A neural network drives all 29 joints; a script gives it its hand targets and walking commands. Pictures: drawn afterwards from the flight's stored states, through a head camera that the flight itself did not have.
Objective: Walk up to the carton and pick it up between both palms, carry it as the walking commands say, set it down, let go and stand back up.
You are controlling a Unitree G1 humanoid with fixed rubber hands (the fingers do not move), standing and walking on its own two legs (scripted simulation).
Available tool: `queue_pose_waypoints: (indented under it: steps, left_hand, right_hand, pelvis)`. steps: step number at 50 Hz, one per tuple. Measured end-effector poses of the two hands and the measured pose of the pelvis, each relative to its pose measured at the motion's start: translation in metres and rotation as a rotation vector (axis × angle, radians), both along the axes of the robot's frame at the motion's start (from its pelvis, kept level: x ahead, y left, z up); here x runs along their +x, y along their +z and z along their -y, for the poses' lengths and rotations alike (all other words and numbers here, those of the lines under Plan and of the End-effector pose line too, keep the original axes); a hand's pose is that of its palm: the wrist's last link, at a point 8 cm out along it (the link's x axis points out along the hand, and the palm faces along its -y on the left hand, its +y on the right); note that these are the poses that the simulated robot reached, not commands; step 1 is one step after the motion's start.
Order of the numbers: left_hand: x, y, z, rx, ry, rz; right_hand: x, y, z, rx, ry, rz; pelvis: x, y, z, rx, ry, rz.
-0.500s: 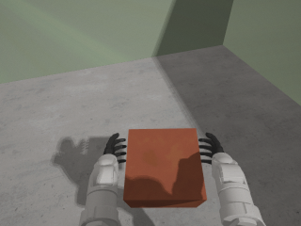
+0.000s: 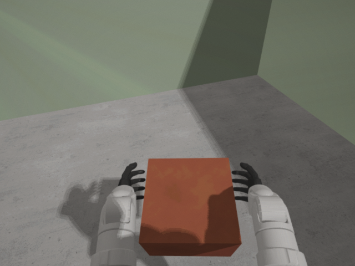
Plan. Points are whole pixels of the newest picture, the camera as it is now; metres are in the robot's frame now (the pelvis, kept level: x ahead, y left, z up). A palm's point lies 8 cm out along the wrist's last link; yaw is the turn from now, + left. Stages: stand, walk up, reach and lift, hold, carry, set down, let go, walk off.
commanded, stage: reach and lift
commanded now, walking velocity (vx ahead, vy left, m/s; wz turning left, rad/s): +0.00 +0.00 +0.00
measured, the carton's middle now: (189, 206) +0.30 +0.02 -0.04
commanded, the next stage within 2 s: hold in 0.88 s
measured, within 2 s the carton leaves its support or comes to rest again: neither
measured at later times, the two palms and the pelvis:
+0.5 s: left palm (132, 191) +0.28 +0.15 +0.05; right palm (261, 196) +0.28 -0.15 +0.04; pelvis -0.01 +0.01 +0.00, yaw -1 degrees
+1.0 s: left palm (132, 195) +0.27 +0.15 +0.05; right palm (263, 199) +0.27 -0.15 +0.04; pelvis -0.01 +0.00 +0.00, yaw +0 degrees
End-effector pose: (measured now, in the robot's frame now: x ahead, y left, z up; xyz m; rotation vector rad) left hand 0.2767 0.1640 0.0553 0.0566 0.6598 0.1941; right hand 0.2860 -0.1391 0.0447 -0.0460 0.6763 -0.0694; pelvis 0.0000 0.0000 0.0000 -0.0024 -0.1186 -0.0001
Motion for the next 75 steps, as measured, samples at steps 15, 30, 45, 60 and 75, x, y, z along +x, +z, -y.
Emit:
queue_pose_waypoints:
  steps: [15,30,45,60,75]
  left_hand:
    - [0.006,-0.006,0.016,-0.005,-0.07,0.004]
    - [0.006,-0.003,0.01,0.007,-0.061,0.001]
    - [0.0,-0.005,0.014,0.0,-0.083,-0.006]
    - [-0.007,-0.003,0.012,-0.005,-0.072,0.001]
    - [-0.006,0.003,0.014,0.011,-0.073,0.032]
  right_hand:
    - [-0.009,0.002,0.016,-0.02,-0.077,0.01]
    - [-0.009,0.002,0.01,-0.004,-0.074,0.01]
    - [-0.015,0.001,0.014,-0.023,-0.079,0.004]
    - [-0.021,0.0,0.012,-0.023,-0.074,0.005]
    - [-0.019,0.001,0.011,-0.047,-0.092,0.03]
  pelvis:
    - [-0.003,0.0,-0.002,0.002,-0.013,-0.021]
    - [-0.006,-0.002,-0.007,0.003,-0.011,-0.013]
    - [-0.005,-0.001,-0.005,0.002,-0.005,-0.012]
    - [-0.012,-0.002,-0.004,0.002,-0.004,-0.015]
    - [-0.017,-0.012,-0.01,-0.006,-0.002,-0.091]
